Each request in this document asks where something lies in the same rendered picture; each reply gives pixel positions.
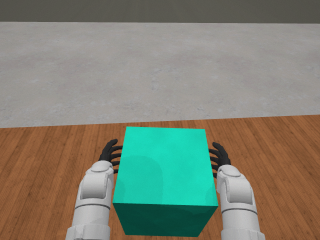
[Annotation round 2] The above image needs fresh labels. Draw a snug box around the right robot hand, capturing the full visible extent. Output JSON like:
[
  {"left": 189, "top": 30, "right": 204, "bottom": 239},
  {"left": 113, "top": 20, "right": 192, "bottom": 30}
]
[{"left": 208, "top": 142, "right": 231, "bottom": 178}]

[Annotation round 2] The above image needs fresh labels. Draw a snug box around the left robot hand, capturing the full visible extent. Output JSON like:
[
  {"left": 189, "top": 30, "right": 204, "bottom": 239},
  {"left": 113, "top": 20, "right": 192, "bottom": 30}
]
[{"left": 98, "top": 139, "right": 123, "bottom": 174}]

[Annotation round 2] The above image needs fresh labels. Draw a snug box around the left robot forearm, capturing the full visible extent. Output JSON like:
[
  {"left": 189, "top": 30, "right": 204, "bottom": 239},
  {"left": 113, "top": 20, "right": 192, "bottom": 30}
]
[{"left": 65, "top": 160, "right": 114, "bottom": 240}]

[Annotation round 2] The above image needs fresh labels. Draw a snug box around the carton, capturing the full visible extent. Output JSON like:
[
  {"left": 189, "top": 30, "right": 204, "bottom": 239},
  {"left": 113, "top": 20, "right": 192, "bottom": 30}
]
[{"left": 112, "top": 126, "right": 219, "bottom": 237}]

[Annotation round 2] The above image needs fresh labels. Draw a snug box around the right robot forearm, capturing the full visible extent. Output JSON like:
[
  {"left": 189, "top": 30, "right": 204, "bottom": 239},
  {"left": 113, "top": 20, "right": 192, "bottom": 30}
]
[{"left": 216, "top": 164, "right": 266, "bottom": 240}]

